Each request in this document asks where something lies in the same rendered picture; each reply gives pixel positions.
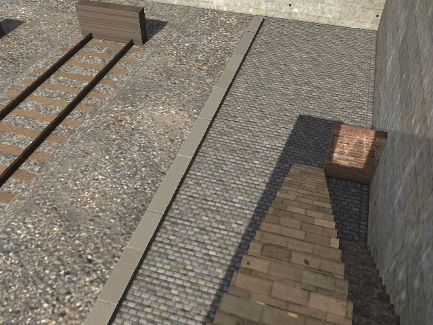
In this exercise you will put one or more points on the stairs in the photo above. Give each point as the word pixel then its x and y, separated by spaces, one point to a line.
pixel 292 274

